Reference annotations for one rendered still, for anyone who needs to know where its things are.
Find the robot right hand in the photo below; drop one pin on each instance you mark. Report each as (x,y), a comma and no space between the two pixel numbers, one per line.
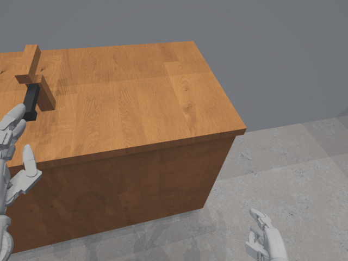
(270,243)

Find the tap lever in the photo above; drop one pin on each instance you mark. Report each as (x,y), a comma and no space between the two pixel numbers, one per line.
(30,101)

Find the robot left hand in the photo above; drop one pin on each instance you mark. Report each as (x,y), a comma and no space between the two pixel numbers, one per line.
(11,128)

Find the counter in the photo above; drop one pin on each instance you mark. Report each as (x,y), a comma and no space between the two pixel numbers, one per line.
(123,135)

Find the robot left forearm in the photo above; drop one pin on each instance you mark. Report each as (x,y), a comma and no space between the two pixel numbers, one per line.
(6,240)

